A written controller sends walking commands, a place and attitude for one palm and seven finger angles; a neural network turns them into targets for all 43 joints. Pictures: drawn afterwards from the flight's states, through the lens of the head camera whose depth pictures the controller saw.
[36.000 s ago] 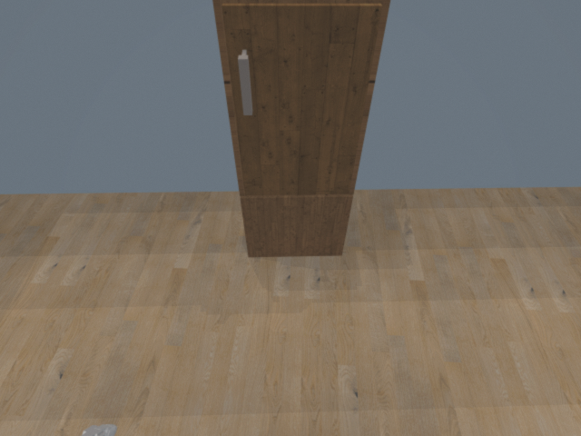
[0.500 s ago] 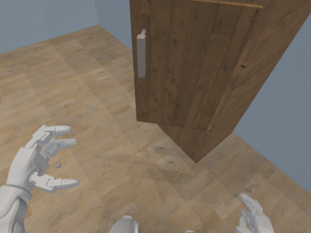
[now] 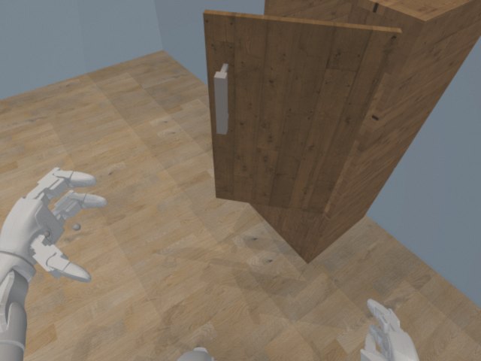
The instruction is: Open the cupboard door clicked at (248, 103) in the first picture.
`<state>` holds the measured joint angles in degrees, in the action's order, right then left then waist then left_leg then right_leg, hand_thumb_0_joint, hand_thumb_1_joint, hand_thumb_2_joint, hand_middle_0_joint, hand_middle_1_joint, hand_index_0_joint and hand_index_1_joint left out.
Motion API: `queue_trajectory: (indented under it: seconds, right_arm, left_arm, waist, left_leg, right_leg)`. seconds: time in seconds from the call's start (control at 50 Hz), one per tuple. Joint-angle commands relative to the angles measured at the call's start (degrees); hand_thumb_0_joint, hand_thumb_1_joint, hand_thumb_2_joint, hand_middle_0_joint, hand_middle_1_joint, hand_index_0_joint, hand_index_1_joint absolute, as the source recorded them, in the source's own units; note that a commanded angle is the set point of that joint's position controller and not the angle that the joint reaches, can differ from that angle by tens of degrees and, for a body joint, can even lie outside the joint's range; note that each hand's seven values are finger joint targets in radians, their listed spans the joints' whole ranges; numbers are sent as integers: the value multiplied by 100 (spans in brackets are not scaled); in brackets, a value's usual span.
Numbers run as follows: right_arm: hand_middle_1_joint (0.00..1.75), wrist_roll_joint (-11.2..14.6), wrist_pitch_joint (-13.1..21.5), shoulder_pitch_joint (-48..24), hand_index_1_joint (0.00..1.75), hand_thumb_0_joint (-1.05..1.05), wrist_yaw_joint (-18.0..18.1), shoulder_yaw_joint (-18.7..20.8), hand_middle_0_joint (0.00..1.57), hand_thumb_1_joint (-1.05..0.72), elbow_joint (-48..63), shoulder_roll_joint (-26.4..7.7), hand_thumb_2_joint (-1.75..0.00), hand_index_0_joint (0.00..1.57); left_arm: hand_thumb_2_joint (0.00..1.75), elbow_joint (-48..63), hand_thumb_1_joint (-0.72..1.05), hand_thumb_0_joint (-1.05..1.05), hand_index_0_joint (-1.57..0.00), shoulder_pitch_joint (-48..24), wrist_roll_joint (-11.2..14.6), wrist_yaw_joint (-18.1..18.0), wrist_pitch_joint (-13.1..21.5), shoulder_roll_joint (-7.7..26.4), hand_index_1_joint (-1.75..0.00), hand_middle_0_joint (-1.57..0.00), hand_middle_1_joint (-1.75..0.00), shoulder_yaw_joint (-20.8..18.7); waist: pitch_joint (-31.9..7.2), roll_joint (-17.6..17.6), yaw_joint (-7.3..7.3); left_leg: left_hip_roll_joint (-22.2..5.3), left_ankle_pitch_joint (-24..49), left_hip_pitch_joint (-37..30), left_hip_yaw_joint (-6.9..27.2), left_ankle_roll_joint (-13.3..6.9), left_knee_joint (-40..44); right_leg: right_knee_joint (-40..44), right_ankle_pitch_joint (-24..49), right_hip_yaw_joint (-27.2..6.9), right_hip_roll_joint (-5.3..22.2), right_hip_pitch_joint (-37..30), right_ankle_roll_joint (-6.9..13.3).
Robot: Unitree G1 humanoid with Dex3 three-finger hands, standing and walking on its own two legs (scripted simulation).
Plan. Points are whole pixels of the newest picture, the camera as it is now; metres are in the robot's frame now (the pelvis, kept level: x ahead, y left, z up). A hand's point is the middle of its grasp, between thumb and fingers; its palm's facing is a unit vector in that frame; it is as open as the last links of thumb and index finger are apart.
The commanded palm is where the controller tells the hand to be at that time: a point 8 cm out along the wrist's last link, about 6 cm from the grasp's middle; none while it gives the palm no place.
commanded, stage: raise the hand with hooked fingers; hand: left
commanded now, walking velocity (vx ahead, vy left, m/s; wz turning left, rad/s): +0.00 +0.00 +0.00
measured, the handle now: (223, 99) +0.63 +0.09 +0.08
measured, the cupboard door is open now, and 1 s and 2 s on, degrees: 42 42 42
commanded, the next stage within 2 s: move the hooked fingers beside the handle in 0.54 s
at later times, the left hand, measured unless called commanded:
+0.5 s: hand (91, 217) +0.29 +0.25 +0.10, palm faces -0.07 -1.00 -0.02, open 14.0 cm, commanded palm +0.27 +0.30 +0.10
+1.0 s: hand (124, 182) +0.36 +0.22 +0.10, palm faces -0.13 -0.99 +0.01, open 14.0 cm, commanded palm +0.35 +0.28 +0.10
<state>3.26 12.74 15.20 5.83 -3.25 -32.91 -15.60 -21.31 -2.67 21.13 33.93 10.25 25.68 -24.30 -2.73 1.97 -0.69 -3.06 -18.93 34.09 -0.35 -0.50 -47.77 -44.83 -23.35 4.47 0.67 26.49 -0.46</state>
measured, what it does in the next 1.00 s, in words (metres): stands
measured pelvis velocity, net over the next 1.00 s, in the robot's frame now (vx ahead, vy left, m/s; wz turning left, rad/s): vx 0.00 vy -0.01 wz -0.01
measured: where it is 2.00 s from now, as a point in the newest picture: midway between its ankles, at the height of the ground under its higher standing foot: outside the picture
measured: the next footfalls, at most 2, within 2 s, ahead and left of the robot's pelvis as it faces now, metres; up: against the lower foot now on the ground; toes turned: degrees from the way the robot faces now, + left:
none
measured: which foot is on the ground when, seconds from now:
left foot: down 0.00-1.00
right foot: down 0.00-1.00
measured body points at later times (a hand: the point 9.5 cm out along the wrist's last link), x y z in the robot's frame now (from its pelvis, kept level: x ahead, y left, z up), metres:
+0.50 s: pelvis +0.01 -0.01 +0.00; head +0.03 -0.02 +0.45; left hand +0.29 +0.31 +0.10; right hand +0.16 -0.27 -0.07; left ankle +0.06 +0.11 -0.70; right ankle +0.00 -0.13 -0.70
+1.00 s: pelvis +0.00 -0.01 +0.00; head +0.04 -0.01 +0.45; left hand +0.36 +0.28 +0.10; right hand +0.14 -0.27 -0.09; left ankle +0.06 +0.11 -0.70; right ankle +0.00 -0.13 -0.70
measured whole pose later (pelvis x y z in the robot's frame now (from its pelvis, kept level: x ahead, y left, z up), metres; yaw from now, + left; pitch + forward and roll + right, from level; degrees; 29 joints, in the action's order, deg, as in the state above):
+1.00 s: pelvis +0.00 -0.01 +0.00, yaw -1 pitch +7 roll -2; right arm 3.3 9.3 15.7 5.9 -2.9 -34.5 -16.1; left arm -38.1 -22.0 17.5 31.7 12.1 25.4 -20.8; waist -2.8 1.5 1.4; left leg -3.4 -18.3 36.2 -0.7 0.2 -47.1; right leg -45.7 -23.3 3.9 0.3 29.6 0.3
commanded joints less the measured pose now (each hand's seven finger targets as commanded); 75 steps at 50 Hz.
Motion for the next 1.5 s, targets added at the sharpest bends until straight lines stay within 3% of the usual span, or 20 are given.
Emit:
queue_trajectory:
  seconds: [0.0,0.12,0.24,0.38,0.48,0.62,0.68,0.78,0.82,0.9,0.98,1.02,1.08,1.12,1.16,1.18,1.22,1.3,1.38,1.48]
  right_arm:
    - [30,17,314,-266,30,0,89,370,20,-90,835,-881,-90,20]
    - [30,31,269,-185,30,0,46,406,20,-90,868,-911,-90,20]
    - [30,14,269,-144,30,0,25,440,20,-90,902,-877,-90,20]
    - [30,17,243,-167,30,0,45,419,20,-90,849,-871,-90,20]
    - [30,14,219,-177,30,0,56,414,20,-90,856,-887,-90,20]
    - [30,36,199,-213,30,0,53,404,20,-90,861,-855,-90,20]
    - [30,28,142,-163,30,0,120,392,20,-90,737,-908,-90,20]
    - [30,29,98,-100,30,0,201,373,20,-90,594,-920,-90,20]
    - [30,26,74,-96,30,0,191,362,20,-90,565,-904,-90,20]
    - [30,-6,-16,-8,30,0,97,378,20,-90,576,-919,-90,20]
    - [30,-18,-185,111,30,0,8,387,20,-90,606,-938,-90,20]
    - [30,-13,-268,158,30,0,-18,404,20,-90,613,-944,-90,20]
    - [30,-54,-334,276,30,0,-63,439,20,-90,643,-947,-90,20]
    - [30,-44,-393,343,30,0,-81,452,20,-90,589,-928,-90,20]
    - [30,-44,-463,424,30,0,-82,477,20,-90,509,-963,-90,20]
    - [30,-48,-494,445,30,0,-68,464,20,-90,477,-969,-90,20]
    - [30,-33,-546,483,30,0,-70,462,20,-90,397,-950,-90,20]
    - [30,-71,-619,641,30,0,-91,510,20,-90,316,-986,-90,20]
    - [30,-79,-734,730,30,0,-119,491,20,-90,220,-963,-90,20]
    - [30,-106,-909,879,30,0,-135,472,20,-90,148,-1024,-90,20]
  left_arm:
    - [30,1075,-50,0,-30,-1582,215,61,295,1730,-120,-30,-120,-665]
    - [30,586,-50,0,-30,-1297,264,177,191,1546,-120,-30,-120,-568]
    - [30,973,-50,0,-30,-1417,250,69,411,1684,-120,-30,-120,-710]
    - [30,952,-50,0,-30,-1571,258,46,466,1663,-120,-30,-120,-665]
    - [30,743,-50,0,-30,-1439,299,118,418,1664,-120,-30,-120,-686]
    - [30,787,-50,0,-30,-1572,290,113,462,1565,-120,-30,-120,-589]
    - [30,399,-50,0,-30,-2338,238,81,433,1580,-120,-30,-120,-451]
    - [30,2,-50,0,-30,-3561,36,22,541,1482,-120,-30,-120,-24]
    - [30,-64,-50,0,-30,-3824,-94,-54,572,1441,-120,-30,-120,99]
    - [30,-455,-50,0,-30,-3643,-165,-227,543,1565,-120,-30,-120,-100]
    - [30,-943,-50,0,-30,-3633,-252,-404,435,1670,-120,-30,-120,-244]
    - [30,-984,-50,0,-30,-4056,-348,-480,460,1606,-120,-30,-120,-96]
    - [30,-785,-50,0,-30,-4209,-377,-580,652,1642,-120,-30,-120,-162]
    - [30,-781,-50,0,-30,-4425,-407,-599,728,1498,-120,-30,-120,-15]
    - [30,-1088,-50,0,-30,-4443,-438,-622,743,1673,-120,-30,-120,-172]
    - [30,-1177,-50,0,-30,-4580,-446,-627,762,1630,-120,-30,-120,-97]
    - [30,-1418,-50,0,-30,-5059,-505,-622,753,1369,-120,-30,-120,219]
    - [30,-1444,-50,0,-30,-5410,-610,-736,890,1617,-120,-30,-120,60]
    - [30,-1976,-50,0,-30,-5727,-671,-824,943,1536,-120,-30,-120,137]
    - [30,-2759,-50,0,-30,-6222,-857,-908,986,2050,-120,-30,-120,-128]
  waist:
    - [-1286,502,31]
    - [-1122,81,28]
    - [-1437,241,13]
    - [-1263,382,18]
    - [-1297,106,23]
    - [-1291,314,50]
    - [-1014,-1,232]
    - [-1269,196,343]
    - [-1543,513,342]
    - [-1789,377,191]
    - [-1591,78,129]
    - [-1588,144,248]
    - [-1995,274,195]
    - [-2076,320,305]
    - [-1961,225,315]
    - [-1879,59,369]
    - [-1737,239,500]
    - [-2299,403,452]
    - [-2090,197,539]
    - [-2072,16,606]
  left_leg:
    - [281,705,-1430,188,-83,846]
    - [307,776,-1240,107,-103,823]
    - [303,922,-1404,69,-112,790]
    - [310,904,-1368,54,-113,784]
    - [312,937,-1266,46,-119,735]
    - [314,852,-1348,49,-109,760]
    - [294,553,-1177,77,-113,716]
    - [284,322,-1263,148,-118,677]
    - [277,377,-1469,194,-100,703]
    - [270,660,-1452,200,-87,695]
    - [262,772,-1116,168,-86,688]
    - [251,718,-1094,124,-95,662]
    - [252,1051,-1320,139,-91,587]
    - [232,1124,-1426,135,-86,564]
    - [213,1049,-1312,137,-88,555]
    - [222,1035,-1208,123,-119,525]
    - [205,848,-1218,147,-107,551]
    - [202,1211,-1489,190,-94,431]
    - [212,1157,-1241,143,-129,345]
    - [223,1006,-714,64,-174,214]
  right_leg:
    - [793,928,-162,-282,117,191]
    - [878,1080,-245,-252,91,145]
    - [816,1211,-269,-258,1,139]
    - [842,1250,-324,-258,8,141]
    - [863,1327,-394,-237,-41,107]
    - [850,1244,-342,-239,70,113]
    - [907,885,-370,-261,333,96]
    - [867,526,-399,-231,532,132]
    - [771,598,-306,-232,588,161]
    - [660,923,-250,-241,389,183]
    - [591,1138,-218,-254,287,179]
    - [575,1136,-246,-246,439,141]
    - [466,1420,-228,-278,297,182]
    - [457,1533,-227,-283,386,159]
    - [467,1470,-226,-293,442,158]
    - [473,1471,-241,-304,445,150]
    - [491,1293,-219,-291,712,141]
    - [376,1549,-233,-291,650,170]
    - [355,1582,-249,-308,731,152]
    - [290,1615,-362,-285,652,106]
